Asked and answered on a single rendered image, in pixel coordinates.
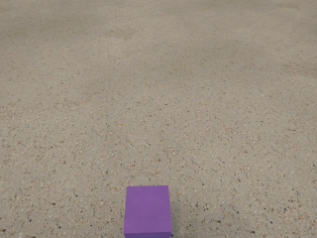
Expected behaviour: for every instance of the carton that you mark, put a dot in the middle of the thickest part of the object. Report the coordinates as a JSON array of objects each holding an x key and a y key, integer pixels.
[{"x": 147, "y": 212}]

